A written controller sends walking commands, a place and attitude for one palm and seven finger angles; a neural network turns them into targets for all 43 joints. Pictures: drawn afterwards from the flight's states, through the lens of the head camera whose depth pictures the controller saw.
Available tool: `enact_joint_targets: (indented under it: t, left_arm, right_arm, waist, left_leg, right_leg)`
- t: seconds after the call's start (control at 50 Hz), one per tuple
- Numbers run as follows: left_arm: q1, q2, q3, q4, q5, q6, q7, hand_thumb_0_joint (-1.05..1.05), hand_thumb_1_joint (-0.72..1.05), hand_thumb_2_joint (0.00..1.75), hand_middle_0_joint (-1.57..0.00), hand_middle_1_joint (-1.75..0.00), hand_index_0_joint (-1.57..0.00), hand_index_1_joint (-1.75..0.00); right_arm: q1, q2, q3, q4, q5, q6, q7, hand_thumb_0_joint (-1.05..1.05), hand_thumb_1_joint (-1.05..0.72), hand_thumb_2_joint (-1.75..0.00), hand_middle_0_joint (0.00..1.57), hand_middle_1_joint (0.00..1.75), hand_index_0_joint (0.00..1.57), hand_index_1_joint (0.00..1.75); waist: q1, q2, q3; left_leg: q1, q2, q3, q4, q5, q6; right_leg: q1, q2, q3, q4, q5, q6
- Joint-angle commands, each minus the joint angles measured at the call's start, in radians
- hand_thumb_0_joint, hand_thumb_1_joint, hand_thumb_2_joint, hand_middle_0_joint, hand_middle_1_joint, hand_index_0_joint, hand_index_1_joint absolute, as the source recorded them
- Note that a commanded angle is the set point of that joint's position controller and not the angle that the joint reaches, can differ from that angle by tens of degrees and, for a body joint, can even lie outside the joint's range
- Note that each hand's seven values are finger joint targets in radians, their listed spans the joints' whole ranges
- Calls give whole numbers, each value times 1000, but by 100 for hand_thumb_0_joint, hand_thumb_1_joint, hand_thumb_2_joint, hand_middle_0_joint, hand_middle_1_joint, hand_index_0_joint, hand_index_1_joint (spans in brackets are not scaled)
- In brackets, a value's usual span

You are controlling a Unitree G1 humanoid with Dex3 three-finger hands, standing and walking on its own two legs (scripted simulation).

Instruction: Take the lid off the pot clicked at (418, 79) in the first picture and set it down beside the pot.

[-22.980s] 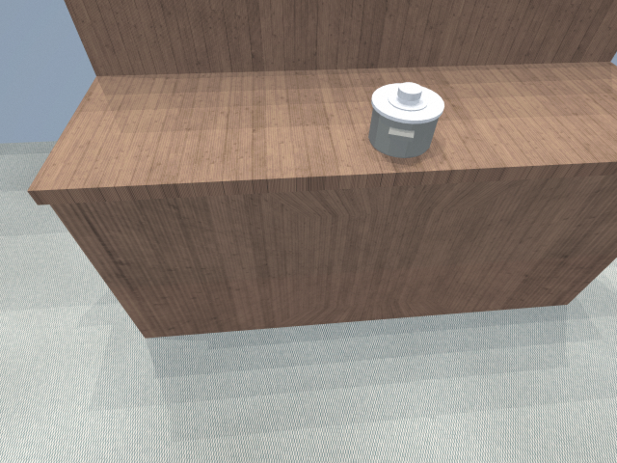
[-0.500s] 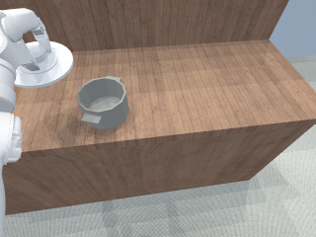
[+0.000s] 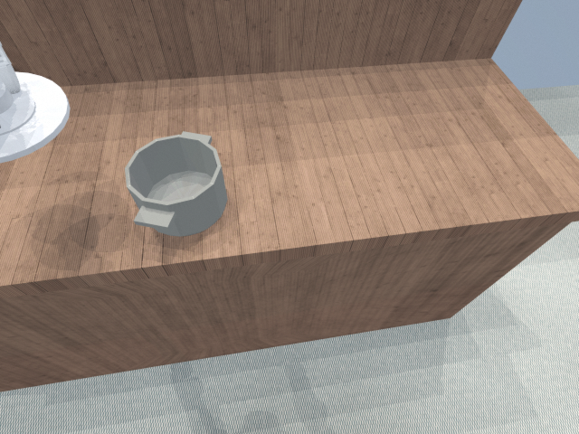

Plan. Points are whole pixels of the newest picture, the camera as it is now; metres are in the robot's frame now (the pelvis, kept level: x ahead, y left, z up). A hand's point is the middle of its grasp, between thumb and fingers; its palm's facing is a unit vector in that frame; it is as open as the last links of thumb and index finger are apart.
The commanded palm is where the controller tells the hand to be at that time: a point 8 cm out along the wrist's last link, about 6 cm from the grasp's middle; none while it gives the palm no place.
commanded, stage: move the lid sideways beside the pot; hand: left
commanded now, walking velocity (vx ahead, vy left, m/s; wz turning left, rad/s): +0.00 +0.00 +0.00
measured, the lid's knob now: out of the picture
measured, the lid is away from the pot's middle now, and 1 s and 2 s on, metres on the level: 0.18 0.23 0.23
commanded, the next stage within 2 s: lower the lid onto the table in 0.98 s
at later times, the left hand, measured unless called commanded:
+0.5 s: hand out of the picture +0.44 +0.38 +0.22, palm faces -0.31 -0.19 -0.93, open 8.3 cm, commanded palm +0.50 +0.38 +0.30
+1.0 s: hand out of the picture +0.46 +0.38 +0.21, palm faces -0.32 -0.18 -0.93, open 8.3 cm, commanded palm +0.51 +0.38 +0.30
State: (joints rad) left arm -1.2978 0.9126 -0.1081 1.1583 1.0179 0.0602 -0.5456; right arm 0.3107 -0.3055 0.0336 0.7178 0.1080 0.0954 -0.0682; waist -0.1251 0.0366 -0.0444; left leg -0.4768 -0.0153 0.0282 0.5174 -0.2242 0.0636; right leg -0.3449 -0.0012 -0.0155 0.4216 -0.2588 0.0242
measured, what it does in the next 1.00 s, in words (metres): stands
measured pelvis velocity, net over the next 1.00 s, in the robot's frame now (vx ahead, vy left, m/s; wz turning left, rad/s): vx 0.00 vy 0.01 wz -0.01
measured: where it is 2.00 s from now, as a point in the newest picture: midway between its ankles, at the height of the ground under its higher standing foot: outside the picture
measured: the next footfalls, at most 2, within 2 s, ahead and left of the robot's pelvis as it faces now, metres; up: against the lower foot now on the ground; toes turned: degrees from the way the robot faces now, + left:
none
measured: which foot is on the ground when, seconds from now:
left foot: down 0.00-1.00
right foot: down 0.00-1.00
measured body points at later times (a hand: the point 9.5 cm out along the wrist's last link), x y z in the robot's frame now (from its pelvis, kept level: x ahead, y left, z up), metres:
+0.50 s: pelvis +0.00 +0.00 +0.00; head +0.07 +0.01 +0.44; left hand +0.46 +0.38 +0.27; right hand +0.02 -0.29 -0.12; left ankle +0.01 +0.08 -0.74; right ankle -0.04 -0.14 -0.74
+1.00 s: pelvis +0.00 +0.01 -0.01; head +0.08 +0.02 +0.44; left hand +0.47 +0.38 +0.27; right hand +0.01 -0.27 -0.13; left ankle +0.01 +0.08 -0.74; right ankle -0.04 -0.14 -0.74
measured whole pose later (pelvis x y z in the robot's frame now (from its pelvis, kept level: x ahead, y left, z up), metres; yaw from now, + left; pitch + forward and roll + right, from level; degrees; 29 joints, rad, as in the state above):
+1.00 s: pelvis +0.00 +0.01 -0.01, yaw -1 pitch +12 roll -3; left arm -1.36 1.02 -0.08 1.24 1.05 0.01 -0.55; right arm 0.33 -0.30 0.07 0.72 0.12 0.11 -0.10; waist -0.14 0.04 -0.04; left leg -0.55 0.00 0.03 0.59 -0.25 0.07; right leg -0.40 0.01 -0.01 0.46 -0.27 0.03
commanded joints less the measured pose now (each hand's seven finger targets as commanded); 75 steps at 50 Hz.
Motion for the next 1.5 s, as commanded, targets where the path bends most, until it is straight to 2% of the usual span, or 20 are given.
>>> enact_joint_targets:
  t: [0.0, 0.06, 0.14, 0.24, 0.32, 0.42, 0.48, 0.54, 0.62, 0.72, 0.78, 0.92, 1.04, 1.1, 1.14, 1.2, 1.28, 1.3, 1.4, 1.48]
  left_arm:
    - [-597, 257, 28, -267, -15, -11, 45, 0, 55, 91, -97, -114, -86, -111]
    - [-607, 335, 84, -280, -1, -18, 52, 0, 55, 91, -97, -114, -86, -111]
    - [-527, 307, 45, -147, -4, -17, 44, 0, 55, 91, -97, -114, -86, -111]
    - [-563, 388, 71, -194, 11, -31, 50, 0, 55, 91, -97, -114, -86, -111]
    - [-605, 450, 115, -257, 16, -49, 56, 0, 55, 91, -97, -114, -86, -111]
    - [-515, 440, 108, -156, 19, -48, 49, 0, 55, 91, -97, -114, -86, -111]
    - [-491, 342, 29, -114, 1, -31, 38, 0, 55, 91, -97, -114, -86, -111]
    - [-555, 424, 79, -195, 16, -38, 45, 0, 55, 91, -97, -114, -86, -111]
    - [-630, 426, 89, -292, 4, -50, 48, 0, 55, 91, -97, -114, -86, -111]
    - [-587, 410, 86, -219, 9, -51, 45, 0, 55, 91, -97, -114, -86, -111]
    - [-532, 379, 58, -119, 17, -42, 42, 0, 55, 91, -97, -114, -86, -111]
    - [-632, 438, 96, -209, 36, -48, 51, 0, 55, 91, -97, -114, -86, -111]
    - [-618, 435, 83, -151, 40, -46, 52, 0, 55, 91, -97, -114, -86, -111]
    - [-594, 330, 4, -97, 19, -21, 36, 0, 55, 91, -97, -114, -86, -111]
    - [-592, 394, 47, -78, 37, -12, 43, 0, 55, 91, -97, -114, -86, -111]
    - [-633, 322, -2, -148, 15, -15, 39, 0, 55, 91, -97, -114, -86, -111]
    - [-654, 373, 45, -171, 28, -14, 51, 0, 55, 91, -97, -114, -86, -111]
    - [-639, 383, 56, -194, 17, -22, 50, 0, 55, 91, -97, -114, -86, -111]
    - [-535, 372, 46, -77, 19, -25, 50, 0, 55, 91, -97, -114, -86, -111]
    - [-573, 383, 47, -98, 36, -23, 61, 0, 55, 91, -97, -114, -86, -111]
  right_arm:
    - [69, -178, -55, -66, 3, -11, -13, 0, -90, -90, 20, 30, 20, 30]
    - [79, -179, -53, -64, -3, -11, -16, 0, -90, -90, 20, 30, 20, 30]
    - [66, -179, -38, -53, 7, 1, -20, 0, -90, -90, 20, 30, 20, 30]
    - [59, -182, -27, -60, 12, 7, -32, 0, -90, -90, 20, 30, 20, 30]
    - [70, -181, -26, -63, 12, 0, -41, 0, -90, -90, 20, 30, 20, 30]
    - [84, -187, -24, -55, 12, 7, -40, 0, -90, -90, 20, 30, 20, 30]
    - [82, -190, -24, -50, 19, 8, -35, 0, -90, -90, 20, 30, 20, 30]
    - [90, -193, -25, -51, 15, 6, -40, 0, -90, -90, 20, 30, 20, 30]
    - [117, -188, -30, -46, 13, -14, -50, 0, -90, -90, 20, 30, 20, 30]
    - [123, -194, -31, -33, 8, -12, -42, 0, -90, -90, 20, 30, 20, 30]
    - [117, -194, -27, -40, 11, -4, -37, 0, -90, -90, 20, 30, 20, 30]
    - [128, -194, -32, -51, 7, -2, -39, 0, -90, -90, 20, 30, 20, 30]
    - [135, -196, -29, -44, 9, 2, -39, 0, -90, -90, 20, 30, 20, 30]
    - [132, -194, -26, -38, 19, -10, -32, 0, -90, -90, 20, 30, 20, 30]
    - [143, -199, -27, -36, 12, -6, -32, 0, -90, -90, 20, 30, 20, 30]
    - [139, -195, -27, -36, 17, -18, -36, 0, -90, -90, 20, 30, 20, 30]
    - [168, -196, -38, -28, 6, -28, -40, 0, -90, -90, 20, 30, 20, 30]
    - [159, -196, -34, -29, 8, -31, -43, 0, -90, -90, 20, 30, 20, 30]
    - [156, -195, -28, -24, 13, -20, -40, 0, -90, -90, 20, 30, 20, 30]
    - [158, -196, -30, -30, 7, -11, -38, 0, -90, -90, 20, 30, 20, 30]
  waist:
    - [-13, 153, -477]
    - [-6, 168, -498]
    - [-16, 116, -380]
    - [-12, 142, -420]
    - [-7, 204, -486]
    - [-7, 168, -429]
    - [-22, 147, -332]
    - [-13, 191, -418]
    - [-13, 249, -510]
    - [-13, 234, -449]
    - [-17, 172, -361]
    - [-11, 200, -488]
    - [-18, 200, -448]
    - [-22, 214, -394]
    - [-24, 180, -402]
    - [-24, 227, -436]
    - [-29, 227, -478]
    - [-19, 225, -513]
    - [-23, 160, -416]
    - [-27, 227, -411]
  left_leg:
    - [527, 18, -68, 37, 549, 12]
    - [531, 15, -70, 49, 545, 16]
    - [409, 9, -48, 38, 398, 17]
    - [378, 9, -30, 35, 336, 20]
    - [445, 18, -41, 55, 436, 19]
    - [390, 17, -34, 58, 410, 17]
    - [349, 21, -35, 35, 297, 14]
    - [392, 20, -35, 49, 353, 19]
    - [522, 36, -67, 67, 512, 11]
    - [473, 33, -68, 59, 446, 1]
    - [379, 22, -58, 46, 334, 5]
    - [466, 35, -72, 65, 472, 0]
    - [423, 32, -64, 59, 406, -1]
    - [439, 34, -70, 45, 416, -8]
    - [402, 28, -63, 55, 375, -2]
    - [461, 35, -73, 50, 441, -8]
    - [477, 33, -75, 65, 434, -1]
    - [504, 35, -75, 76, 524, -6]
    - [390, 26, -51, 73, 419, 2]
    - [389, 25, -54, 82, 391, -1]
  right_leg:
    - [-82, 65, -36, -22, 292, -37]
    - [-78, 68, -31, -15, 286, -35]
    - [-80, 67, -35, -13, 256, -34]
    - [-29, 63, -24, -4, 263, -33]
    - [-28, 68, -24, 2, 282, -32]
    - [-39, 70, -28, 6, 273, -30]
    - [-93, 70, -39, -9, 205, -32]
    - [-63, 73, -30, 0, 235, -34]
    - [-101, 80, -39, 0, 237, -31]
    - [-130, 79, -46, 0, 196, -33]
    - [-132, 79, -48, -1, 173, -37]
    - [-113, 81, -41, 13, 213, -31]
    - [-129, 79, -42, 11, 196, -32]
    - [-158, 82, -54, 1, 178, -37]
    - [-138, 83, -45, 5, 189, -33]
    - [-156, 82, -52, 3, 195, -37]
    - [-157, 85, -44, 6, 193, -32]
    - [-138, 85, -46, 16, 232, -34]
    - [-129, 84, -44, 22, 229, -31]
    - [-154, 86, -41, 28, 211, -34]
